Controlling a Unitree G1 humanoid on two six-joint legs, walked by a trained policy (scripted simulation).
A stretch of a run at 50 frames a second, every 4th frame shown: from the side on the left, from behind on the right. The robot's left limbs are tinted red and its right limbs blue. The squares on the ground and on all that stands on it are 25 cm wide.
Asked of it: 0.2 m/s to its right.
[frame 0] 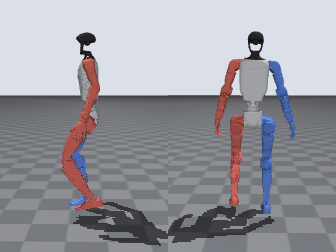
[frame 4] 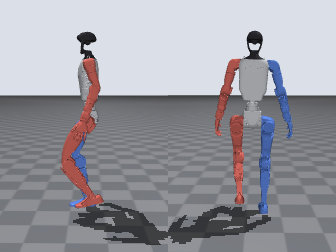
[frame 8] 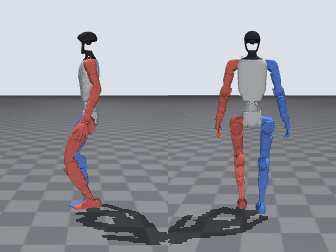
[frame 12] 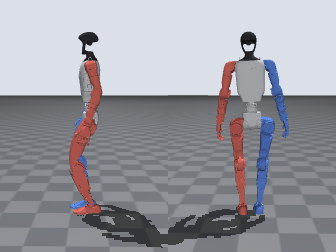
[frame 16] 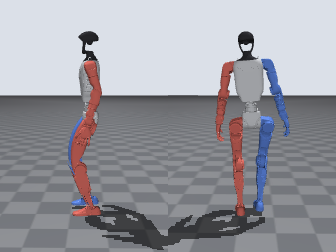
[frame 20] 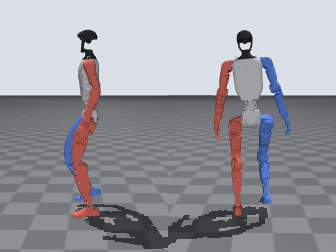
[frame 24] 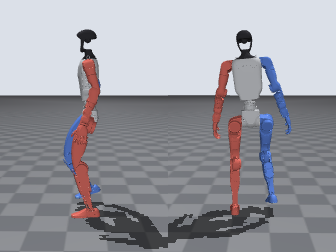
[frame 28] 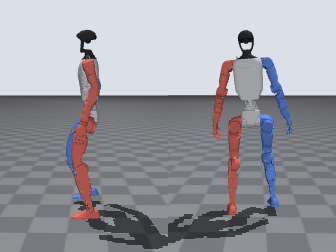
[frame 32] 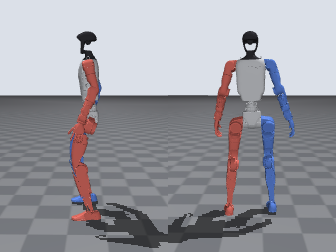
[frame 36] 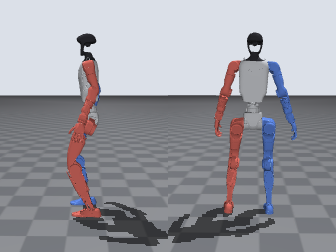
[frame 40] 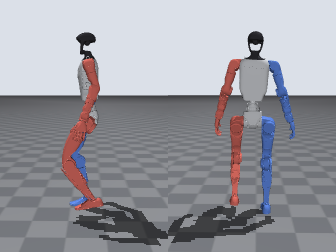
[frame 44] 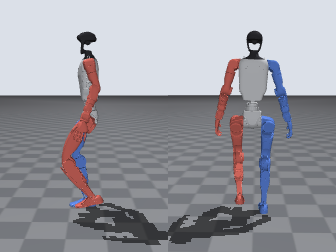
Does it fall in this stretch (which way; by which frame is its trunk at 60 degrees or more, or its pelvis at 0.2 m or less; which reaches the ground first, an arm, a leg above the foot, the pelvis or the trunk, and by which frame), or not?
no
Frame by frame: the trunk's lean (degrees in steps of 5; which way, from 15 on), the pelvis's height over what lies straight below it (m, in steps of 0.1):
0: 5, 0.8
4: 5, 0.8
8: 0, 0.8
12: 5, 0.8
16: 5, 0.8
20: 5, 0.8
24: 5, 0.8
28: 5, 0.8
32: 5, 0.8
36: 5, 0.8
40: 5, 0.8
44: 5, 0.8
